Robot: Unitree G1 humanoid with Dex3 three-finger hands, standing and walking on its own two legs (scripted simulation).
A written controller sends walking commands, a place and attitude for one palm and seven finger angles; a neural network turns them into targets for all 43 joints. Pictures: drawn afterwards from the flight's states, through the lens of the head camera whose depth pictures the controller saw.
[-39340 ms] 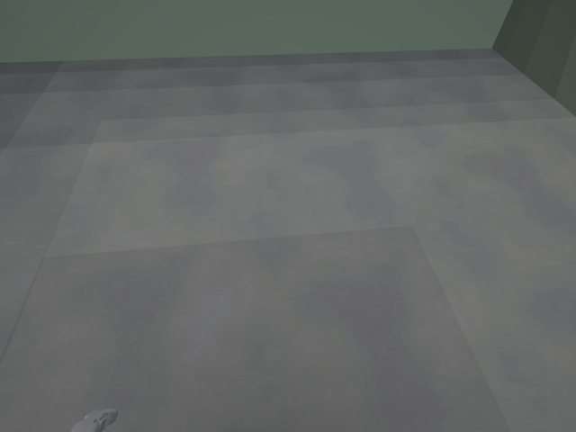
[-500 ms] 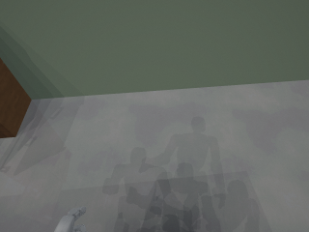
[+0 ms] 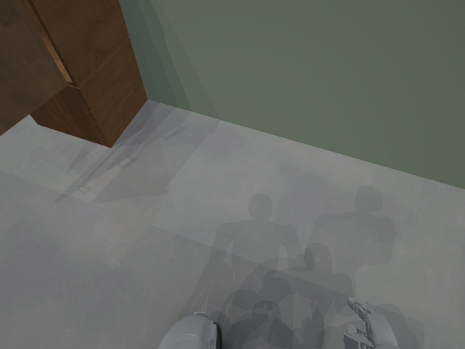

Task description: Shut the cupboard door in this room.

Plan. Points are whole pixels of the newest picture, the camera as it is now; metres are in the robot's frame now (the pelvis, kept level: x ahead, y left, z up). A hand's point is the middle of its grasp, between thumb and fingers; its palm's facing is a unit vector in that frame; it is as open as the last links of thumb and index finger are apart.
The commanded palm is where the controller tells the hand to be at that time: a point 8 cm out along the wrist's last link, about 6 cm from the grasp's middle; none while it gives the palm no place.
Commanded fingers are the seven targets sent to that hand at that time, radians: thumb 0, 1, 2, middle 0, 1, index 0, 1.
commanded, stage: walk to a spot facing it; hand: left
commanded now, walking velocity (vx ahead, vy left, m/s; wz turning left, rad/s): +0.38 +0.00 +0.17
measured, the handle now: out of the picture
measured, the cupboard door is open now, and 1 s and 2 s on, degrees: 81 81 81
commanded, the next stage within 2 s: turn to face it in 0.86 s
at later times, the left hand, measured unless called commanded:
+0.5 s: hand (181, 216) +0.37 +0.16 -0.13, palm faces -0.05 -0.98 -0.17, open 7.4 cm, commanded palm none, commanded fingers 0.00 0.90 0.90 -0.20 -0.30 -0.20 -0.30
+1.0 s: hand (180, 233) +0.34 +0.16 -0.15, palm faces +0.31 -0.93 -0.18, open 7.3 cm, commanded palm none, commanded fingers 0.00 0.90 0.90 -0.20 -0.30 -0.20 -0.30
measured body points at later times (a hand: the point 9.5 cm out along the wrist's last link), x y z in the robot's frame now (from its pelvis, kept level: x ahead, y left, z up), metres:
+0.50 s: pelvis +0.23 -0.01 +0.02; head +0.26 -0.01 +0.47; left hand +0.37 +0.21 -0.12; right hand +0.13 -0.24 -0.12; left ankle +0.07 +0.07 -0.71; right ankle +0.36 -0.13 -0.69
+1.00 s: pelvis +0.43 +0.00 +0.02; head +0.46 +0.02 +0.47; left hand +0.33 +0.21 -0.14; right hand +0.59 -0.22 -0.11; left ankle +0.51 +0.14 -0.69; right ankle +0.37 -0.13 -0.71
